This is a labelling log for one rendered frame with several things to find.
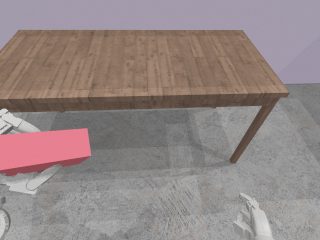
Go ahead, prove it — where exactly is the robot left forearm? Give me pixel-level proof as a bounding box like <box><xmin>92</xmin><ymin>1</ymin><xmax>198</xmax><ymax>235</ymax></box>
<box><xmin>0</xmin><ymin>195</ymin><xmax>11</xmax><ymax>240</ymax></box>

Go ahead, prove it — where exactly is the table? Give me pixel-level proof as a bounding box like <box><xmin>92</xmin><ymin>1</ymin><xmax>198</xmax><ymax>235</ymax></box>
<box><xmin>0</xmin><ymin>30</ymin><xmax>290</xmax><ymax>173</ymax></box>

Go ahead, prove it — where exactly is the sponge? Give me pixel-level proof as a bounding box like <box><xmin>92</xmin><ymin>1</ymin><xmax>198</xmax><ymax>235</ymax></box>
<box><xmin>0</xmin><ymin>128</ymin><xmax>91</xmax><ymax>177</ymax></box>

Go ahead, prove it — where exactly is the robot right hand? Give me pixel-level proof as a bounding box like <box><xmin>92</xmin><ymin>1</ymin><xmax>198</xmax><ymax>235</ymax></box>
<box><xmin>233</xmin><ymin>193</ymin><xmax>273</xmax><ymax>240</ymax></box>

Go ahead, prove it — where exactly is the robot left hand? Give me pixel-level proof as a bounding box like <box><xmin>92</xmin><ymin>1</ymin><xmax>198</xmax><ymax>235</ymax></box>
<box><xmin>0</xmin><ymin>108</ymin><xmax>63</xmax><ymax>195</ymax></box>

